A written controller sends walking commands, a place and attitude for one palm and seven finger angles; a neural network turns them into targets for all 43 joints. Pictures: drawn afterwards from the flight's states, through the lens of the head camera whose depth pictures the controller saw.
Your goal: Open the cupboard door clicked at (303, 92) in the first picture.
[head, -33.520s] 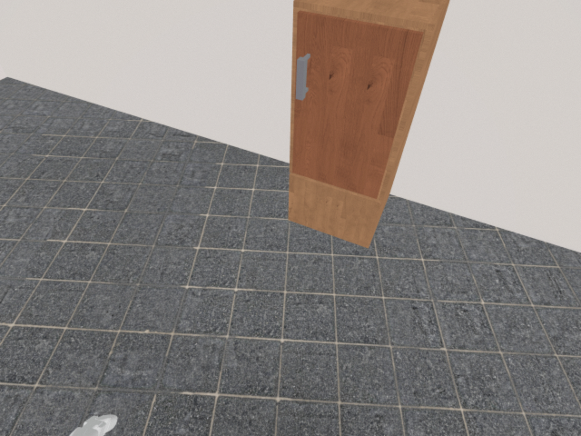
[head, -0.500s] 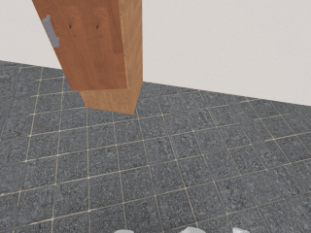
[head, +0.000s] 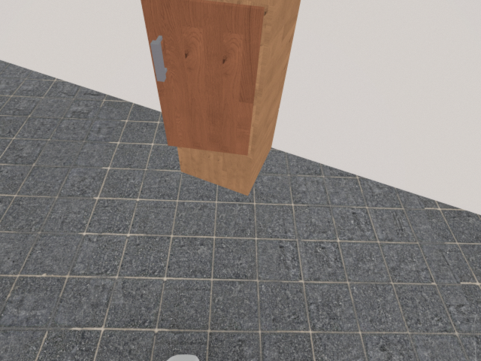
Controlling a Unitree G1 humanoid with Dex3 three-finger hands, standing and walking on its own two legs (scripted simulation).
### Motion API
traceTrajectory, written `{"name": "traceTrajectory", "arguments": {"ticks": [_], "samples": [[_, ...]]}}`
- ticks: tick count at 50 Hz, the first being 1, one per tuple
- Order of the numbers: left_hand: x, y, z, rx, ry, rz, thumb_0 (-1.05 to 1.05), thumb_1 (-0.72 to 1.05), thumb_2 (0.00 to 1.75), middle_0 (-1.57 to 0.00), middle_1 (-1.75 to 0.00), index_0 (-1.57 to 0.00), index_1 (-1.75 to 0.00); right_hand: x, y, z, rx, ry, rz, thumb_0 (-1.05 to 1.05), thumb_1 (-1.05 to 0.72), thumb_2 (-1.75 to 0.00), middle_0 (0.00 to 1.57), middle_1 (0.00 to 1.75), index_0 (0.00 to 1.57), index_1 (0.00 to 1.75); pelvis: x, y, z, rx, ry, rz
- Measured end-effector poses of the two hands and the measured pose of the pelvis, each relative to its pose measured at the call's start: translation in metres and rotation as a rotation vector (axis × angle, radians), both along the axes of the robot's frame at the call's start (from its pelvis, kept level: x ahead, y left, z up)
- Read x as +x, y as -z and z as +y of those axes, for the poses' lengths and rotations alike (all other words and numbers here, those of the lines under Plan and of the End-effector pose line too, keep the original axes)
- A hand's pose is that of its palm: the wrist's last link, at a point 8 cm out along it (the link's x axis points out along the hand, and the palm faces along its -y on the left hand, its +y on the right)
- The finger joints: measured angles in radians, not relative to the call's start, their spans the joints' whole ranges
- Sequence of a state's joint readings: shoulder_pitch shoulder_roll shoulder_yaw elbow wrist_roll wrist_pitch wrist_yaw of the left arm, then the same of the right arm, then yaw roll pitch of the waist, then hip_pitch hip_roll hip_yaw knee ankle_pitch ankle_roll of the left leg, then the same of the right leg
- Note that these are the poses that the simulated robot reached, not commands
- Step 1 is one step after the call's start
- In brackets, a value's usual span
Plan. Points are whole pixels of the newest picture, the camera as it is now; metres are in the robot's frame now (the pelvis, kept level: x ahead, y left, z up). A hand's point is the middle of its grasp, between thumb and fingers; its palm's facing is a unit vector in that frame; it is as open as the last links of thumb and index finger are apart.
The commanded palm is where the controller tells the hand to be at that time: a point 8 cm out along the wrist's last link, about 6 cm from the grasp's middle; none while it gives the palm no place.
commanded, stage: take the last steps up to it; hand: left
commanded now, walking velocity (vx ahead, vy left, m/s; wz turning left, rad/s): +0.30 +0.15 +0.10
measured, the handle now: (160, 58) +0.94 +0.36 -0.03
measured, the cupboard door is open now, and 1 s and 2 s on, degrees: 15 15 15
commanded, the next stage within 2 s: come to a stop and stand still in 0.88 s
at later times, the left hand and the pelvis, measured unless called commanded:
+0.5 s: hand (150, 276) +0.28 +0.22 -0.15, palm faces -0.04 -0.98 -0.22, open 7.4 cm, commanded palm none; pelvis +0.16 +0.04 -0.01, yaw +0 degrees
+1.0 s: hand (121, 288) +0.26 +0.28 -0.19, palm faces +0.12 -0.98 -0.18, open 7.3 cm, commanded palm none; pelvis +0.33 +0.10 -0.01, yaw +1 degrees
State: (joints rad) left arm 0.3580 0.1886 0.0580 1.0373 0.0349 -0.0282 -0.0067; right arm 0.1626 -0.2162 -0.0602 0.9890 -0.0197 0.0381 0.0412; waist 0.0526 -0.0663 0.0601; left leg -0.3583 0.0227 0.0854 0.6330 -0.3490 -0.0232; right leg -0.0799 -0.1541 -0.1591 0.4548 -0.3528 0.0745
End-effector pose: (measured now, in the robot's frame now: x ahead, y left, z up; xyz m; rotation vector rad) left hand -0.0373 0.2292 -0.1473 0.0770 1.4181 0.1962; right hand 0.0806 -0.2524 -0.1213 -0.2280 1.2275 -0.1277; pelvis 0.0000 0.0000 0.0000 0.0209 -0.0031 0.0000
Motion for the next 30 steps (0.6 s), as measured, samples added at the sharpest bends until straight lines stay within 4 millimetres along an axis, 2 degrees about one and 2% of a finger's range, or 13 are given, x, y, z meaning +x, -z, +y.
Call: {"name": "traceTrajectory", "arguments": {"ticks": [3,6,10,14,18,22,26,28,30], "samples": [[-0.008,0.015,0.024,-0.007,-0.023,0.078,0.01,0.91,0.9,-0.2,-0.3,-0.2,-0.3,0.034,0.004,0.02,-0.024,-0.034,-0.084,0.01,-0.91,-0.9,0.2,0.3,0.2,0.3,0.014,0.013,0.02,-0.012,-0.007,-0.003],[0.01,0.013,0.045,0.01,-0.008,0.098,0.01,0.91,0.9,-0.2,-0.3,-0.2,-0.3,0.043,0.002,0.038,-0.023,-0.024,-0.11,0.01,-0.91,-0.9,0.2,0.3,0.2,0.3,0.026,0.011,0.031,-0.017,0.002,-0.009],[0.069,-0.001,0.063,0.035,0.017,-0.007,0.01,0.91,0.9,-0.2,-0.3,-0.19,-0.3,0.03,0.003,0.06,0.004,-0.005,-0.036,0.0,-0.91,-0.9,0.2,0.3,0.2,0.3,0.046,0.0,0.042,-0.02,-0.01,-0.008],[0.136,-0.015,0.07,0.05,0.044,-0.132,0.01,0.91,0.9,-0.19,-0.3,-0.19,-0.3,0.01,0.009,0.073,0.033,0.033,0.072,0.01,-0.92,-0.9,0.21,0.3,0.21,0.3,0.07,-0.006,0.049,-0.015,-0.016,-0.007],[0.202,-0.024,0.066,0.056,0.09,-0.216,0.01,0.91,0.9,-0.19,-0.3,-0.19,-0.3,-0.007,0.016,0.081,0.065,0.081,0.172,0.01,-0.91,-0.9,0.21,0.3,0.21,0.3,0.097,-0.006,0.051,-0.002,-0.014,-0.007],[0.267,-0.027,0.053,0.057,0.152,-0.272,0.01,0.91,0.9,-0.19,-0.3,-0.19,-0.3,-0.016,0.022,0.085,0.092,0.135,0.257,0.01,-0.91,-0.9,0.21,0.3,0.21,0.3,0.128,-0.002,0.047,0.012,-0.002,-0.007],[0.326,-0.022,0.036,0.057,0.195,-0.342,0.01,0.91,0.9,-0.2,-0.3,-0.19,-0.3,-0.015,0.034,0.082,0.113,0.176,0.338,0.01,-0.91,-0.9,0.21,0.3,0.2,0.3,0.164,0.011,0.037,0.02,0.0,-0.01],[0.341,-0.021,0.03,0.053,0.182,-0.369,0.0,0.91,0.9,-0.2,-0.3,-0.2,-0.3,-0.004,0.036,0.078,0.115,0.176,0.366,0.01,-0.91,-0.9,0.21,0.3,0.2,0.3,0.177,0.013,0.034,0.002,-0.013,-0.021],[0.343,-0.022,0.027,0.048,0.151,-0.361,0.0,0.91,0.9,-0.2,-0.3,-0.2,-0.3,0.018,0.033,0.072,0.106,0.164,0.362,0.01,-0.91,-0.9,0.21,0.3,0.2,0.3,0.19,0.009,0.033,-0.013,-0.029,-0.027]]}}
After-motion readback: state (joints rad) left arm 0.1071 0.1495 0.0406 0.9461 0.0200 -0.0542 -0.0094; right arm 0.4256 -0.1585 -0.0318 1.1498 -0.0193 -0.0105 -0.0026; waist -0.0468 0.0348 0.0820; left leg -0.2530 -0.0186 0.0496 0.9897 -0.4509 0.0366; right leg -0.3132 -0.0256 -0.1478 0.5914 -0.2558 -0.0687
